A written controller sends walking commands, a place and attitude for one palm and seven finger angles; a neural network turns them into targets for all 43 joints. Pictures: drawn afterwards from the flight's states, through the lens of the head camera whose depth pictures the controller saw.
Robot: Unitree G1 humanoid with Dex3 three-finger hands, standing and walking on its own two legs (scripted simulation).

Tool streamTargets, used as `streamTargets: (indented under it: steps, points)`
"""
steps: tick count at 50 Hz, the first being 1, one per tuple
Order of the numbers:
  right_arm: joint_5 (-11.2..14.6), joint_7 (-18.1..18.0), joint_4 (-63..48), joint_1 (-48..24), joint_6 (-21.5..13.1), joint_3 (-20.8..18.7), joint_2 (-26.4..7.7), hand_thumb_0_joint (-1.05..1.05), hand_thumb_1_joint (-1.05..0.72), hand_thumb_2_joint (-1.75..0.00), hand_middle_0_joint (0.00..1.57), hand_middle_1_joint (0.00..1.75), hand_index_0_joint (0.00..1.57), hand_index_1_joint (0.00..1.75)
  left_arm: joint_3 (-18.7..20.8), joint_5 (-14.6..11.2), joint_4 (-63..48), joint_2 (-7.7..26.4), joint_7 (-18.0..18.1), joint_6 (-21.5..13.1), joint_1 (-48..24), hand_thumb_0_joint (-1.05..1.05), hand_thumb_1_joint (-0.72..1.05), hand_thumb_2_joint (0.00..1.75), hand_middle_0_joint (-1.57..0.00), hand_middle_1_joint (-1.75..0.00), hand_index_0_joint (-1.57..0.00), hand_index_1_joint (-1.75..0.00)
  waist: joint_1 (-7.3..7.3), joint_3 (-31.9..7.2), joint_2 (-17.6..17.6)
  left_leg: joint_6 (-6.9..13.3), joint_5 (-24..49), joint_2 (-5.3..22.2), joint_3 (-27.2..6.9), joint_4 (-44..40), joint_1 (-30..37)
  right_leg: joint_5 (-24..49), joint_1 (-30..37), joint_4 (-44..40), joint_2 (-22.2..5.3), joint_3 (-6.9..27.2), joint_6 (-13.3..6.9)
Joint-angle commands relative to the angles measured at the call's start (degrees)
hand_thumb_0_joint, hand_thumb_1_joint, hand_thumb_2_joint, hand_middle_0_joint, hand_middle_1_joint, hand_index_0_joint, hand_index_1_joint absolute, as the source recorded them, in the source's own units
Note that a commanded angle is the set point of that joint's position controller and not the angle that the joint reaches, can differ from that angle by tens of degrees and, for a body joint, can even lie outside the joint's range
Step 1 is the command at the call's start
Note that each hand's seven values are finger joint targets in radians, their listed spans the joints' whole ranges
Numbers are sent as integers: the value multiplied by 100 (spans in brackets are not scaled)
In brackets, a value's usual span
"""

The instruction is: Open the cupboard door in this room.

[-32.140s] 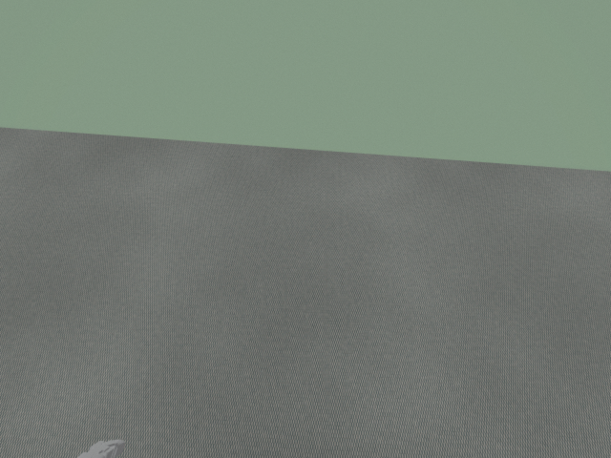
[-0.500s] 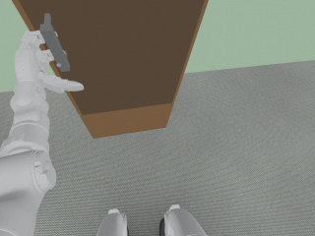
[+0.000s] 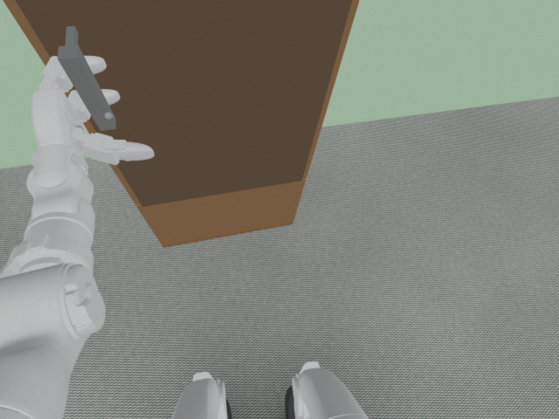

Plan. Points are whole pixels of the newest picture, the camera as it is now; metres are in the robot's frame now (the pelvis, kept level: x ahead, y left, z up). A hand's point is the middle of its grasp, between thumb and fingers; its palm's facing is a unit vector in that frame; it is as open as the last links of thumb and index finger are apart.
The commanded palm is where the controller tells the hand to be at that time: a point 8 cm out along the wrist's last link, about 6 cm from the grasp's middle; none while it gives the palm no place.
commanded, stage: close the thumb around the handle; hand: left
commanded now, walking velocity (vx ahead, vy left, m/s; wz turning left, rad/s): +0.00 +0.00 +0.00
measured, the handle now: (90, 81) +0.58 +0.21 +0.08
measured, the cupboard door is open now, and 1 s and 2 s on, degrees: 0 1 41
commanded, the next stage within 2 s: pull the door open along its arc in 0.80 s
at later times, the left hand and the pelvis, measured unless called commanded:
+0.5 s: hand (103, 116) +0.52 +0.19 +0.08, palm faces +0.13 -0.99 +0.00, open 9.6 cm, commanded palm +0.49 +0.24 +0.07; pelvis +0.00 +0.00 +0.00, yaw +0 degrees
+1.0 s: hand (109, 116) +0.52 +0.19 +0.08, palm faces +0.13 -0.99 +0.00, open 6.0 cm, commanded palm +0.48 +0.23 +0.07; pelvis +0.00 +0.00 +0.00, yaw +0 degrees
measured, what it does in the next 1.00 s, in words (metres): stands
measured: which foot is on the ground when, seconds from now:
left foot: down 0.00-1.00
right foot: down 0.00-1.00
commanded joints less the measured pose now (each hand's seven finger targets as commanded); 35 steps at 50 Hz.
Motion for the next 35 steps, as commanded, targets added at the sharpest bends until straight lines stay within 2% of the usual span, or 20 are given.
streamTargets:
  steps: [1,3,5,6,7,9,11,13,14,17,20,21,23,24,25,26,28,30,33,35]
  points:
    - [-18,-63,-243,1006,-58,-381,-1031,0,-90,-90,20,30,20,30,-26,-66,-1381,1328,20,-450,-2574,0,-50,30,-30,-120,-30,-120,-34,-2818,592,74,2409,-193,-311,-522,2206,2134,1152,-588,163,161,4]
    - [-30,-46,-254,1030,-60,-408,-1045,0,-90,-90,20,30,20,30,34,-93,-1465,1328,1,-511,-2452,0,-50,30,-30,-120,-30,-120,29,-3004,642,61,2583,-195,-333,-488,2368,2195,1146,-549,176,138,-23]
    - [-2,-47,-241,996,-42,-401,-1043,0,-90,-90,20,30,20,30,55,-115,-1257,1343,-14,-451,-2312,0,-50,30,-30,-120,-30,-120,8,-2764,532,72,2422,-203,-280,-508,2153,2175,1197,-605,168,160,8]
    - [3,-53,-231,999,-34,-390,-1047,0,-90,-90,20,30,20,30,-7,-116,-1215,1296,-37,-410,-2320,0,-44,32,-30,-121,-30,-121,-25,-2686,413,86,2351,-207,-278,-528,2069,2159,1229,-620,166,160,12]
    - [14,-58,-252,980,-28,-388,-1055,0,-90,-90,20,30,20,30,39,-115,-1191,1363,-44,-377,-2262,0,-39,35,-31,-121,-31,-121,17,-2620,473,81,2249,-214,-265,-552,2006,2090,1240,-642,168,170,5]
    - [13,-81,-252,977,-27,-387,-1060,0,-90,-90,20,30,20,30,65,-103,-1297,1442,-51,-392,-2416,0,-28,40,-32,-122,-32,-122,-4,-2711,548,86,2275,-209,-286,-536,2103,2070,1181,-625,161,169,1]
    - [19,-96,-248,944,-36,-380,-1062,0,-90,-90,20,30,20,30,29,-110,-1261,1425,-41,-403,-2481,0,-16,44,-32,-124,-32,-124,-46,-2609,506,84,2153,-203,-304,-546,2061,1932,1100,-649,159,169,7]
    - [-5,-89,-234,952,-71,-390,-1050,0,-90,-90,20,30,20,30,-17,-124,-1504,1355,-28,-497,-2693,0,-5,49,-33,-125,-33,-125,-40,-2819,758,70,2332,-200,-333,-510,2324,1973,1005,-592,166,153,-18]
    - [-6,-80,-209,958,-73,-396,-1052,0,-90,-90,20,30,20,30,-55,-129,-1466,1303,-32,-506,-2620,0,0,52,-34,-125,-34,-125,-39,-2905,752,49,2426,-186,-360,-511,2439,1998,980,-588,168,131,-13]
    - [-4,-61,-216,944,-59,-386,-1067,0,-90,-90,20,30,20,30,-107,-119,-1261,1227,-41,-436,-2458,0,17,59,-35,-127,-35,-127,-21,-2715,672,42,2322,-190,-364,-532,2301,1888,940,-601,166,107,-13]
    - [-2,-71,-218,957,-45,-389,-1074,0,-90,-90,20,30,20,30,-74,-110,-1253,1270,-24,-393,-2497,0,34,66,-36,-129,-36,-129,-32,-2725,604,47,2375,-183,-375,-539,2305,1948,968,-597,168,98,-16]
    - [3,-67,-236,943,-46,-390,-1067,0,-90,-90,20,30,20,30,-140,-125,-1246,1174,-24,-373,-2466,0,40,68,-36,-130,-36,-130,-52,-2700,584,58,2298,-196,-345,-532,2255,1921,971,-624,170,110,-4]
    - [-15,-78,-228,986,-54,-389,-1086,0,-90,-90,20,30,20,30,45,-120,-1258,1381,-8,-392,-2449,0,51,73,-37,-131,-37,-131,-6,-2790,527,72,2392,-200,-360,-514,2232,2026,1080,-582,177,124,-19]
    - [-12,-77,-250,963,-45,-383,-1072,0,-90,-90,20,30,20,30,24,-107,-1366,1399,-16,-414,-2458,0,56,76,-38,-131,-38,-131,29,-2890,642,53,2473,-196,-352,-528,2291,2091,1122,-561,163,124,-15]
    - [-3,-64,-257,938,-51,-388,-1042,0,-90,-90,20,30,20,30,-141,-123,-1297,1144,-37,-398,-2381,0,62,78,-38,-132,-38,-132,-19,-2796,607,52,2478,-200,-333,-520,2304,2093,1060,-591,169,113,-8]
    - [-3,-64,-243,944,-47,-391,-1058,0,-90,-90,20,30,20,30,-79,-119,-1386,1243,-30,-419,-2422,0,68,80,-38,-133,-38,-133,4,-2793,595,49,2428,-183,-350,-523,2315,2024,1027,-590,170,109,-12]
    - [-12,-50,-233,949,-52,-386,-1045,0,-90,-90,20,30,20,30,-218,-113,-1344,1069,-15,-431,-2510,0,79,85,-39,-134,-39,-134,-44,-2694,682,44,2431,-183,-381,-530,2373,1951,885,-582,176,91,-30]
    - [-21,-45,-204,964,-51,-399,-1066,0,-90,-90,20,30,20,30,-222,-94,-1340,1082,18,-437,-2582,0,90,90,-40,-135,-40,-135,-67,-2728,696,29,2456,-168,-409,-522,2453,1904,791,-582,173,81,-23]
    - [-26,-37,-224,996,-58,-415,-1070,0,-90,-90,20,30,20,30,-151,-112,-1410,1107,22,-455,-2427,0,90,90,-40,-135,-40,-135,-8,-2940,695,35,2639,-179,-389,-491,2508,2086,928,-546,181,90,-32]
    - [-18,-33,-187,983,-46,-398,-1046,0,-90,-90,20,30,20,30,-223,-94,-1324,1070,11,-436,-2517,0,90,90,-40,-135,-40,-135,-40,-2781,698,26,2566,-174,-394,-515,2438,2046,909,-570,178,89,-23]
